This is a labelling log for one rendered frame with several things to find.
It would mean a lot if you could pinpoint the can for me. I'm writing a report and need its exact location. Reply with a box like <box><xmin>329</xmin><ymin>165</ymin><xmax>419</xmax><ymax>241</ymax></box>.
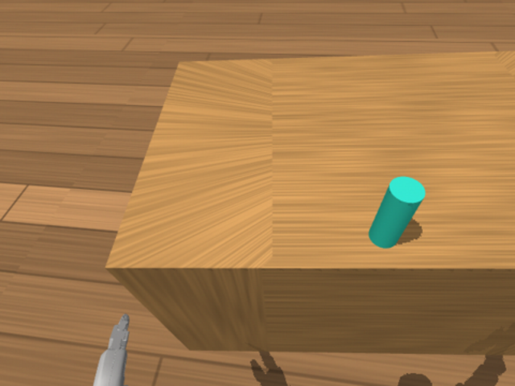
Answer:
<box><xmin>369</xmin><ymin>177</ymin><xmax>426</xmax><ymax>248</ymax></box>

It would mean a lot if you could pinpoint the left robot hand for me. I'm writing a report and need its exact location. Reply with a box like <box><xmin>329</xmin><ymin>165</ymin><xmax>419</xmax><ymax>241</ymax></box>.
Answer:
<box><xmin>93</xmin><ymin>314</ymin><xmax>130</xmax><ymax>386</ymax></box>

